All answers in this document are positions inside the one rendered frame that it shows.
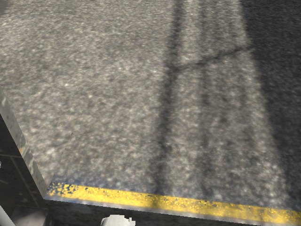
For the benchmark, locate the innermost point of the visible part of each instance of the left robot thigh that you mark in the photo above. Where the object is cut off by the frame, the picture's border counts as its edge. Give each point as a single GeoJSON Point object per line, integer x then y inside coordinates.
{"type": "Point", "coordinates": [118, 220]}

